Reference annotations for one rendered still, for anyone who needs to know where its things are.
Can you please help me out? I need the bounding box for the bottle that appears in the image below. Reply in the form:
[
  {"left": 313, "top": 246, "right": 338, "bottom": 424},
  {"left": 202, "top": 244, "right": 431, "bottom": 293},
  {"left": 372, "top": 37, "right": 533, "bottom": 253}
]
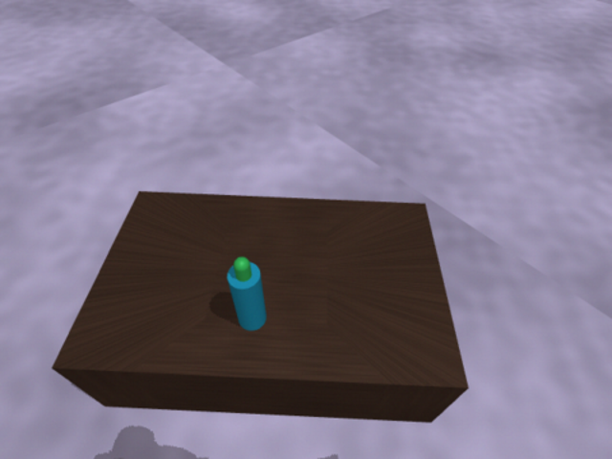
[{"left": 228, "top": 256, "right": 267, "bottom": 331}]

